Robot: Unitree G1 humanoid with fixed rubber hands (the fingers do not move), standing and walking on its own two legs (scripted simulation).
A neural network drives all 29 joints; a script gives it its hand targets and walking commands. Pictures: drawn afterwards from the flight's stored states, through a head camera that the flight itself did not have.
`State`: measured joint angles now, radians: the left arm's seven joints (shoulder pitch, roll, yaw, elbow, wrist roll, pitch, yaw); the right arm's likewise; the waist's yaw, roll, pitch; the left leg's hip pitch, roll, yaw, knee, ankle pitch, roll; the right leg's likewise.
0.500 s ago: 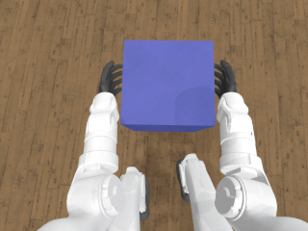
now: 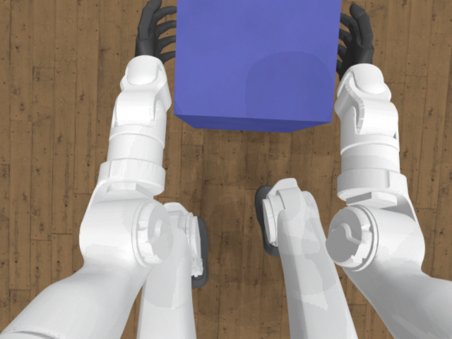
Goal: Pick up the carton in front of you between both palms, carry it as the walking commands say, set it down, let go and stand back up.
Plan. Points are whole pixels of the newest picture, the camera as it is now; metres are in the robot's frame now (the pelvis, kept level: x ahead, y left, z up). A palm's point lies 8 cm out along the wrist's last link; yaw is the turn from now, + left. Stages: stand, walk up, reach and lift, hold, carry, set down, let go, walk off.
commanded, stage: set down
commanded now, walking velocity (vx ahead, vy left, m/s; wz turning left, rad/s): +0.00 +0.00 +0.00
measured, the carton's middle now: (248, 68) +0.51 -0.10 -0.18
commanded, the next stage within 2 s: none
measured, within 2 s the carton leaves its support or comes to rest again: rests again in 1.10 s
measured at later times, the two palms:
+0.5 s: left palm (184, 64) +0.57 +0.01 -0.26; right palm (335, 73) +0.49 -0.28 -0.25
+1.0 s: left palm (182, 72) +0.56 +0.02 -0.28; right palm (330, 79) +0.49 -0.27 -0.27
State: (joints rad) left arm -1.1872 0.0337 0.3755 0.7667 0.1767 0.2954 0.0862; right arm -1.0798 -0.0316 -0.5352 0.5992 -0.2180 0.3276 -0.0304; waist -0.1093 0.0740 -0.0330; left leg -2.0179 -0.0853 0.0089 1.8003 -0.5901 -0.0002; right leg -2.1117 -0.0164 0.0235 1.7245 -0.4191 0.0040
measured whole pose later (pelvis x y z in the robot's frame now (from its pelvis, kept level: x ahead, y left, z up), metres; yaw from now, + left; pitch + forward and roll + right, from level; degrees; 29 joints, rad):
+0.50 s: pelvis -0.01 +0.00 -0.09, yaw +0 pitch +41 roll +1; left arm -1.50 0.23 0.15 0.94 0.00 0.25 0.15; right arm -1.37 -0.22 -0.41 0.76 -0.04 0.29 -0.06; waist -0.17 0.06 0.33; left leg -2.18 -0.09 0.02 2.14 -0.67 -0.01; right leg -2.29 -0.01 0.02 2.04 -0.47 0.00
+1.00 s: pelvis -0.01 +0.01 -0.11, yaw +0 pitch +38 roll -1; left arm -1.57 0.25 0.10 1.08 -0.03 0.23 0.13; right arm -1.41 -0.28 -0.42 0.93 -0.02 0.24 0.01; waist -0.18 0.05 0.38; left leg -2.21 -0.13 0.00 2.22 -0.66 0.00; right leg -2.29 -0.04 0.01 2.11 -0.48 0.01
